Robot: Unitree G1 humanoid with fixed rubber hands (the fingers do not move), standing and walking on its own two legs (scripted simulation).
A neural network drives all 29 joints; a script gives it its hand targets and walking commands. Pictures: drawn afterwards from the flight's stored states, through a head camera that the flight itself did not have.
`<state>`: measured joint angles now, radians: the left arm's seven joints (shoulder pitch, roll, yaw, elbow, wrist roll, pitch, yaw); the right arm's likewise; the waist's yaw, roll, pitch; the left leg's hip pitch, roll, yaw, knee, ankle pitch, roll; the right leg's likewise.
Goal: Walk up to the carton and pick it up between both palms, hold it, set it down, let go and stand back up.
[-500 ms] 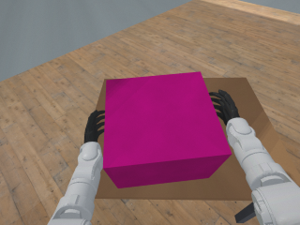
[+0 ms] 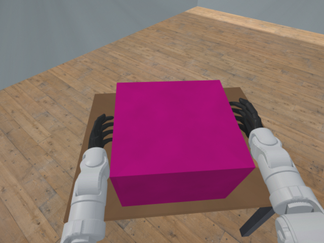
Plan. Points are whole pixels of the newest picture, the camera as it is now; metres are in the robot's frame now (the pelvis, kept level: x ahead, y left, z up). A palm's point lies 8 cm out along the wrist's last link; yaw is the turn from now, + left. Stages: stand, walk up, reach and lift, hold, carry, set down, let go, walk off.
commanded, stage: reach and lift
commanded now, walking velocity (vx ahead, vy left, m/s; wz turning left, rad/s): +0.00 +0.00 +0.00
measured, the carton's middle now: (172, 141) +0.38 -0.03 +0.03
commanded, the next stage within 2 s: hold in 1.42 s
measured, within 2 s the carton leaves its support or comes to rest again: neither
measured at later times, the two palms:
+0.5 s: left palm (75, 132) +0.36 +0.21 +0.12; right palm (237, 116) +0.36 -0.19 +0.14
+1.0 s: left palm (69, 128) +0.35 +0.21 +0.15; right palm (237, 110) +0.36 -0.18 +0.16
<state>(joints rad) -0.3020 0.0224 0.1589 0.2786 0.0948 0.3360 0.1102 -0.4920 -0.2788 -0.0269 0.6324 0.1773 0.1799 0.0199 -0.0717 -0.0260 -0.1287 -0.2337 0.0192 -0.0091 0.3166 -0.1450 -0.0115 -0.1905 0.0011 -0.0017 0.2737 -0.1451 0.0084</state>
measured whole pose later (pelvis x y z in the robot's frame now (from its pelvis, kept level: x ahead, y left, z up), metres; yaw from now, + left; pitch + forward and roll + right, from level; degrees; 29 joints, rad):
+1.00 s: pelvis +0.00 +0.00 +0.00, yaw +1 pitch +1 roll +0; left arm -0.46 0.13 0.26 0.24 0.09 0.51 -0.05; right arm -0.58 -0.17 -0.09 0.51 0.11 0.36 -0.06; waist -0.05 -0.04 -0.11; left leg -0.17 0.00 -0.04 0.28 -0.12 -0.01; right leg -0.12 -0.01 -0.02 0.24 -0.14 0.01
